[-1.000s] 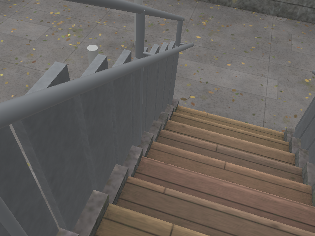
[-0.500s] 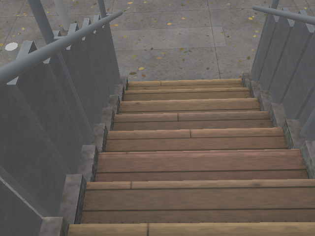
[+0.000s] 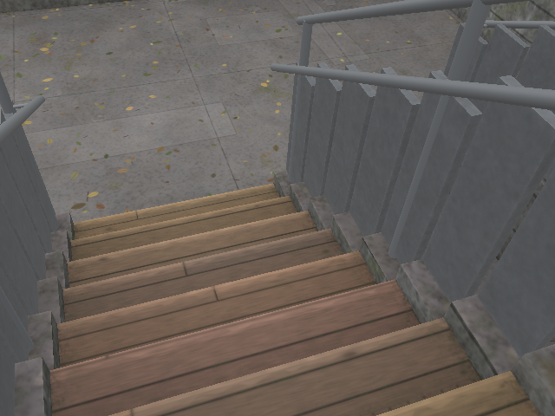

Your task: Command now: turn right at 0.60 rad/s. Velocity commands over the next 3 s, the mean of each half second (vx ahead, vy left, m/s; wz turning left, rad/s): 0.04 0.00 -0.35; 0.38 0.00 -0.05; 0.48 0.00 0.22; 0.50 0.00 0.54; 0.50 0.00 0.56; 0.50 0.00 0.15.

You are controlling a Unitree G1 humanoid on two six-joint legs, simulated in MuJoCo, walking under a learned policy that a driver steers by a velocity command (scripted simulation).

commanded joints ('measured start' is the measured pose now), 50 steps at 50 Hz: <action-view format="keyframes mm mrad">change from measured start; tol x32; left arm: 1 19 46 21 -66 2 23 -9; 50 -268 -29 -34 -2 7 -133 -116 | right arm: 1 -40 -79 -2 -49 -11 8 -18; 50 323 -52 9 211 32 -78 -18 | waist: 1 49 174 75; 17 29 232 -19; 21 -55 -289 -122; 33 -99 336 81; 50 -115 116 106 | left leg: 1 9 223 -247 -233 166 166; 30 136 -29 94 65 -113 24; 34 433 416 -709 -294 -55 309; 40 216 238 -265 -177 325 187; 50 19 97 -38 15 -90 85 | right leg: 1 -285 -40 -72 455 115 39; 11 -360 -127 -40 84 371 77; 18 546 -160 -232 -867 256 -46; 20 792 -380 109 -926 911 -122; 23 448 -357 224 -1085 -225 -256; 29 266 -324 116 -1003 -125 -272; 36 -548 -209 -29 -92 76 -128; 43 -413 -276 -109 -405 803 -101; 46 159 -199 -230 -797 1286 -116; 50 235 -192 -181 -910 1093 -115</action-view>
